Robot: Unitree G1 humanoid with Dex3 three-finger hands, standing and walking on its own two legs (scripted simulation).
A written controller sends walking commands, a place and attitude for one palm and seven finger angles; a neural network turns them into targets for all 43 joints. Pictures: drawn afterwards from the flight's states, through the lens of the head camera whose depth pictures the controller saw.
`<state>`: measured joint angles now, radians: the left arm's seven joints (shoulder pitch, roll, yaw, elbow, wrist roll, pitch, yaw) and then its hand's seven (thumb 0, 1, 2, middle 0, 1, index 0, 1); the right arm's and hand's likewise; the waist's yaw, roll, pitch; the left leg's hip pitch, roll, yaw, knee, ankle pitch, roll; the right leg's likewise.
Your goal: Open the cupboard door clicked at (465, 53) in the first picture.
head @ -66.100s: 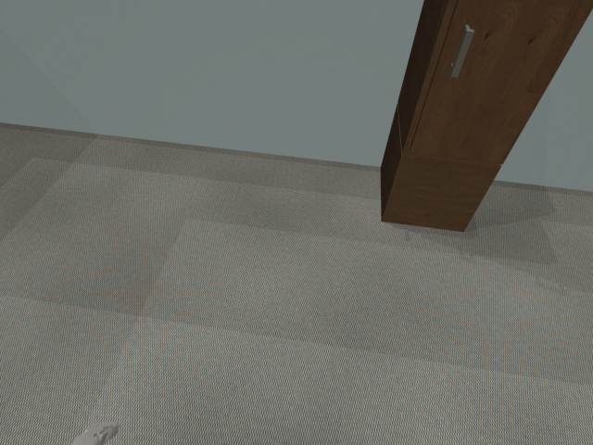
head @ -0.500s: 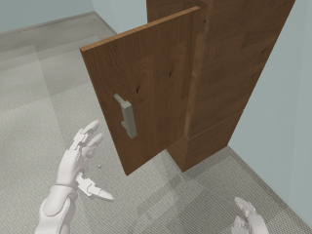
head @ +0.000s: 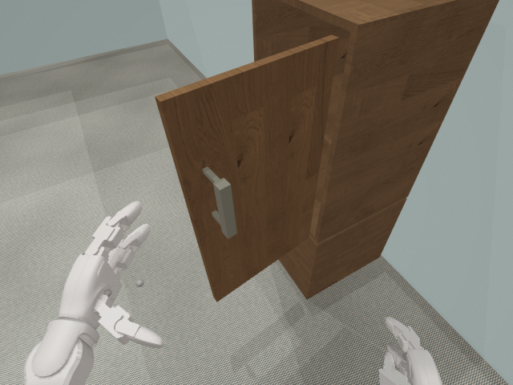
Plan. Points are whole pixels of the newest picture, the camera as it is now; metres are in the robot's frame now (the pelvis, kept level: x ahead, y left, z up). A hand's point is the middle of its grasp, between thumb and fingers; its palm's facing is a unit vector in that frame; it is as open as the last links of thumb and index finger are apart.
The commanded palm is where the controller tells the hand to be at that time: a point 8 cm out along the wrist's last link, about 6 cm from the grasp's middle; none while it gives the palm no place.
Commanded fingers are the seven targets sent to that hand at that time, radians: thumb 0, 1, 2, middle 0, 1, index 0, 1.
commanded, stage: draw the hand back to the body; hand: left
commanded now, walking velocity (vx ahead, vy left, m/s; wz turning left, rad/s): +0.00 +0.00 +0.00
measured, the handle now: (219, 203) +0.40 +0.10 +0.07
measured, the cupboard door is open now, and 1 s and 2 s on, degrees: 98 98 98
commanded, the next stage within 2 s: step back with the hand held close in 1.16 s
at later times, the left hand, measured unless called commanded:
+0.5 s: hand (69, 267) +0.22 +0.25 +0.15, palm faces +0.33 -0.87 -0.36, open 12.5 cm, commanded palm +0.18 +0.29 +0.17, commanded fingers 0.00 0.44 0.70 -0.18 -0.30 -0.18 -0.30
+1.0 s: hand (37, 256) +0.22 +0.27 +0.18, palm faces +0.44 -0.81 -0.39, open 7.6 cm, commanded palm +0.17 +0.31 +0.19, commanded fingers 0.00 0.90 0.90 -0.20 -0.30 -0.20 -0.30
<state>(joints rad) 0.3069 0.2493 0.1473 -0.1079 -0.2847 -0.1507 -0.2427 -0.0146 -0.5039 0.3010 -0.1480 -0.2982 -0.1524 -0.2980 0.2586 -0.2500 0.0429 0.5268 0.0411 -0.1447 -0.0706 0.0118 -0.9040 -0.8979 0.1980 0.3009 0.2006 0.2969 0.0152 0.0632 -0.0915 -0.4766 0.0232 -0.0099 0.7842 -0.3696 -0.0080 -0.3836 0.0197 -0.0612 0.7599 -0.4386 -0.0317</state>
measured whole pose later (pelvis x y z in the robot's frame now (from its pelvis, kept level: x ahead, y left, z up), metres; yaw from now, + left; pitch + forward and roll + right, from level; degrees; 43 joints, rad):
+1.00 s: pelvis +0.02 +0.01 +0.03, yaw -2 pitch -4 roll +0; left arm 0.44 0.33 0.32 -0.33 -0.06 -0.07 0.11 0.01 0.84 0.88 -0.20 -0.30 -0.21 -0.30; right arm 0.18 -0.23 0.02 0.64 -0.01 -0.09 -0.08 0.01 -0.90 -0.90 0.20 0.30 0.20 0.30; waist 0.07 0.06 0.03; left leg -0.10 0.01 0.03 0.41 -0.23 0.00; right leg -0.02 0.01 -0.02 0.36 -0.27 -0.02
